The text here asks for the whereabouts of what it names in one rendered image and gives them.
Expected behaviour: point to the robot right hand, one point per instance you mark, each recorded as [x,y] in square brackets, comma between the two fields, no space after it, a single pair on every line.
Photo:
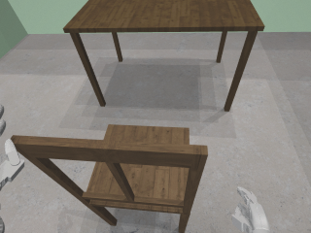
[254,216]

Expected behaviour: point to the robot left hand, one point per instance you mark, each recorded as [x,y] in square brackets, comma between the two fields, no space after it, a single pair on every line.
[11,167]

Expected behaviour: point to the table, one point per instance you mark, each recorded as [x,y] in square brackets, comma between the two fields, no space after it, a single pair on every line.
[140,16]

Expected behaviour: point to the chair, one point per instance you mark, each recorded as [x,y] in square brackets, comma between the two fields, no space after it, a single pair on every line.
[137,167]

